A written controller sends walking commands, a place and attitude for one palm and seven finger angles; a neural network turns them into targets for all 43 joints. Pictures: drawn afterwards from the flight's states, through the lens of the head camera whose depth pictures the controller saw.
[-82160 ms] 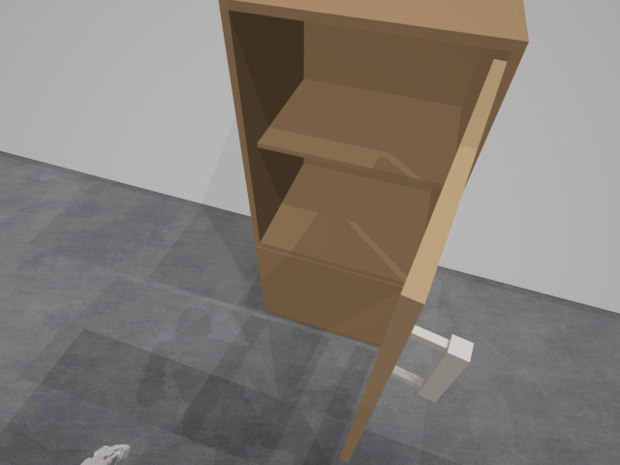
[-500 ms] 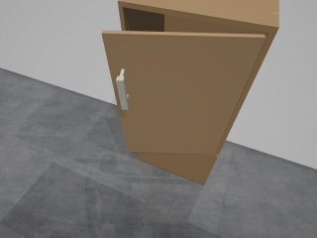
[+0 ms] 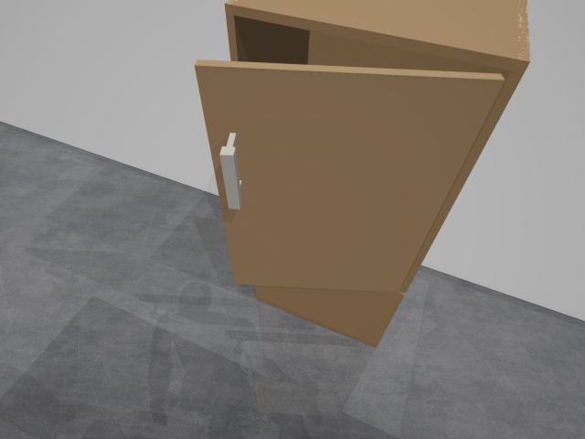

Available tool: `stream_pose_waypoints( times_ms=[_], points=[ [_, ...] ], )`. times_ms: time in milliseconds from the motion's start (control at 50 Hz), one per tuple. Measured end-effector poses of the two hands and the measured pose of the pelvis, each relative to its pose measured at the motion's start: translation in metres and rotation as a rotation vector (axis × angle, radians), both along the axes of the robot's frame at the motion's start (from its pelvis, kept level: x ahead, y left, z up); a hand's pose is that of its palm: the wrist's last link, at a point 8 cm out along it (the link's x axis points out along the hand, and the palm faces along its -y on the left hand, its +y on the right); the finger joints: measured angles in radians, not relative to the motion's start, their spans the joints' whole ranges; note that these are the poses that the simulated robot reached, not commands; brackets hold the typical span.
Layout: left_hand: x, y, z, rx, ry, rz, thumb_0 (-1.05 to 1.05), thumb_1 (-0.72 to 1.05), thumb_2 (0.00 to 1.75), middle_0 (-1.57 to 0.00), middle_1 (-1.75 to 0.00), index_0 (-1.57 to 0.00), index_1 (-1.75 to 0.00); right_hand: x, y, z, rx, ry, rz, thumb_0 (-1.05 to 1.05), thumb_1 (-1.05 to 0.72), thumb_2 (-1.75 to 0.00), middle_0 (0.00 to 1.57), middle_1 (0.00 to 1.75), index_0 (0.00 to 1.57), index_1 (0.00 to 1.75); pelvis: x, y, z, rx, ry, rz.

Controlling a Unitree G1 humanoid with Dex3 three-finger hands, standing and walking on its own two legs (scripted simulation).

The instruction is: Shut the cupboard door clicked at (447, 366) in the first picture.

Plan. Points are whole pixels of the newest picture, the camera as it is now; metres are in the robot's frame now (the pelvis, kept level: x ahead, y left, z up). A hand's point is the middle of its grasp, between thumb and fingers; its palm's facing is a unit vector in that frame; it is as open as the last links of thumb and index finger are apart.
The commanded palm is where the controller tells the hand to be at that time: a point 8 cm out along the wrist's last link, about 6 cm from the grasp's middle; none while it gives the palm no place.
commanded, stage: shuffle to correct the standing spot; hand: left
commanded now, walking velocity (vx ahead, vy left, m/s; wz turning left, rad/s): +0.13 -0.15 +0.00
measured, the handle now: (233, 171) +0.51 +0.14 +0.07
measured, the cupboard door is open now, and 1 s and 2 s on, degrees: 21 21 21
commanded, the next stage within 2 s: come to a stop and stand still in 0.26 s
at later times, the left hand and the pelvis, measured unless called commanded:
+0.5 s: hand out of the picture +0.00 +0.12 -0.18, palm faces +0.03 -0.99 -0.15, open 7.4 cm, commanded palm none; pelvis +0.06 -0.04 +0.00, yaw -1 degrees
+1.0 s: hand out of the picture +0.10 +0.13 -0.18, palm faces -0.05 -0.97 -0.24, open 7.4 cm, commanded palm none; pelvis +0.04 -0.05 -0.01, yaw -3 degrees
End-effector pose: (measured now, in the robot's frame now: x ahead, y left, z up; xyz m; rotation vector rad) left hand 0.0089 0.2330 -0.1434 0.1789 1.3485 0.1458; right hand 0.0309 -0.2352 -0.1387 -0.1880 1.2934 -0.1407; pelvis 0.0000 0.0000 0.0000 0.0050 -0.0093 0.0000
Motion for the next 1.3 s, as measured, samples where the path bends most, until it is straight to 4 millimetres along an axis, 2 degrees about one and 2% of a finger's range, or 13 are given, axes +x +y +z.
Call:
stream_pose_waypoints(
  times_ms=[200, 360, 440, 560, 620, 700, 780, 860, 940, 1060, 1200, 1300],
  points=[
    [0.003, -0.015, -0.008, -0.025, 0.044, -0.011, 0.01, 0.91, 0.90, -0.20, -0.29, -0.20, -0.30, 0.007, -0.006, -0.003, 0.005, 0.010, -0.026, 0.01, -0.91, -0.90, 0.20, 0.30, 0.20, 0.30, 0.013, -0.011, -0.004, 0.015, 0.011, -0.015],
    [0.004, -0.042, -0.007, -0.027, 0.077, 0.019, 0.01, 0.91, 0.90, -0.20, -0.29, -0.20, -0.30, 0.005, -0.029, -0.012, 0.012, 0.089, -0.051, 0.01, -0.91, -0.90, 0.20, 0.30, 0.20, 0.30, 0.033, -0.037, -0.009, -0.005, 0.040, -0.011],
    [-0.006, -0.056, -0.007, -0.042, 0.110, 0.058, 0.00, 0.91, 0.90, -0.20, -0.29, -0.20, -0.30, 0.030, -0.037, -0.005, -0.006, 0.090, -0.029, 0.01, -0.91, -0.90, 0.20, 0.30, 0.20, 0.30, 0.047, -0.041, -0.006, -0.008, 0.041, -0.011],
    [-0.016, -0.068, -0.013, -0.091, 0.216, 0.057, 0.00, 0.90, 0.90, -0.20, -0.30, -0.20, -0.30, 0.094, -0.026, -0.002, -0.009, -0.040, -0.017, 0.01, -0.91, -0.90, 0.20, 0.30, 0.20, 0.30, 0.066, -0.034, -0.009, -0.028, 0.026, -0.040],
    [-0.005, -0.063, -0.021, -0.092, 0.226, 0.058, 0.01, 0.90, 0.90, -0.21, -0.30, -0.21, -0.30, 0.115, -0.016, -0.001, -0.006, -0.101, -0.020, 0.01, -0.91, -0.90, 0.20, 0.30, 0.20, 0.30, 0.073, -0.031, -0.012, -0.011, 0.014, -0.052],
    [0.028, -0.054, -0.017, -0.062, 0.155, 0.034, 0.01, 0.91, 0.90, -0.21, -0.30, -0.20, -0.30, 0.123, -0.004, 0.002, 0.015, -0.126, -0.012, 0.01, -0.91, -0.90, 0.20, 0.30, 0.20, 0.30, 0.070, -0.028, -0.007, -0.003, 0.009, -0.067],
    [0.061, -0.045, -0.009, -0.026, 0.051, 0.011, 0.01, 0.91, 0.90, -0.20, -0.30, -0.20, -0.30, 0.119, -0.004, 0.001, 0.036, -0.136, -0.022, 0.00, -0.92, -0.90, 0.20, 0.30, 0.20, 0.30, 0.060, -0.030, -0.003, -0.007, 0.013, -0.056],
    [0.081, -0.045, -0.003, 0.003, -0.035, -0.008, 0.00, 0.91, 0.90, -0.20, -0.29, -0.20, -0.30, 0.106, -0.017, -0.002, 0.047, -0.127, -0.025, -0.01, -0.92, -0.90, 0.20, 0.30, 0.20, 0.30, 0.050, -0.039, -0.005, -0.001, 0.017, -0.049],
    [0.083, -0.053, -0.002, 0.030, -0.085, -0.040, 0.00, 0.91, 0.90, -0.20, -0.29, -0.20, -0.30, 0.085, -0.037, -0.010, 0.057, -0.111, -0.048, 0.00, -0.92, -0.90, 0.20, 0.30, 0.20, 0.30, 0.043, -0.051, -0.011, -0.005, 0.012, -0.056],
    [0.087, -0.063, 0.001, 0.026, -0.107, -0.086, 0.01, 0.91, 0.90, -0.20, -0.29, -0.20, -0.30, 0.046, -0.059, -0.014, 0.039, -0.081, -0.094, 0.01, -0.91, -0.90, 0.20, 0.30, 0.20, 0.30, 0.045, -0.058, -0.012, -0.011, -0.012, -0.043],
    [0.098, -0.069, 0.007, 0.028, -0.122, -0.100, 0.01, 0.90, 0.90, -0.20, -0.30, -0.21, -0.30, 0.003, -0.064, -0.015, 0.043, 0.047, -0.102, 0.01, -0.91, -0.90, 0.20, 0.30, 0.20, 0.30, 0.047, -0.067, -0.008, -0.001, -0.009, -0.043],
    [0.099, -0.072, 0.006, 0.021, -0.096, -0.096, 0.01, 0.90, 0.90, -0.20, -0.30, -0.21, -0.30, -0.009, -0.061, -0.012, 0.051, 0.107, -0.101, 0.01, -0.91, -0.90, 0.20, 0.30, 0.20, 0.30, 0.051, -0.072, -0.005, 0.001, -0.004, -0.043]
  ],
)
